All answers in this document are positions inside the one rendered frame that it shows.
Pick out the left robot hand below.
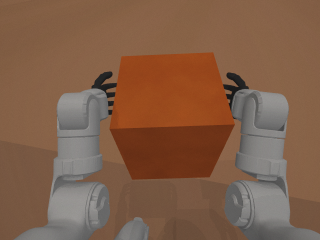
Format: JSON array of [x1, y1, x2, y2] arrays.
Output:
[[91, 71, 117, 115]]

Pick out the robot right forearm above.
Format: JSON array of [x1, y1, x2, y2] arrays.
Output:
[[231, 89, 290, 217]]

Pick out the robot left upper arm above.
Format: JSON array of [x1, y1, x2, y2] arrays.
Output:
[[14, 181, 110, 240]]

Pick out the carton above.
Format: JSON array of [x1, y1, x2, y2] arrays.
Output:
[[109, 52, 235, 180]]

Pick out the robot left thigh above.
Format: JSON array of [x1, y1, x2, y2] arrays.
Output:
[[114, 220, 149, 240]]

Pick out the robot right upper arm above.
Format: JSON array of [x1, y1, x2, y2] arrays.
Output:
[[224, 180, 320, 240]]

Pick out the right robot hand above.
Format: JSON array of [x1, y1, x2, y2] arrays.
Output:
[[223, 72, 249, 119]]

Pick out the left robot shin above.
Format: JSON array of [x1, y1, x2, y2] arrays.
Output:
[[133, 217, 143, 222]]

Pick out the robot left forearm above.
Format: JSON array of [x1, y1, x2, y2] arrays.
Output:
[[47, 88, 109, 221]]

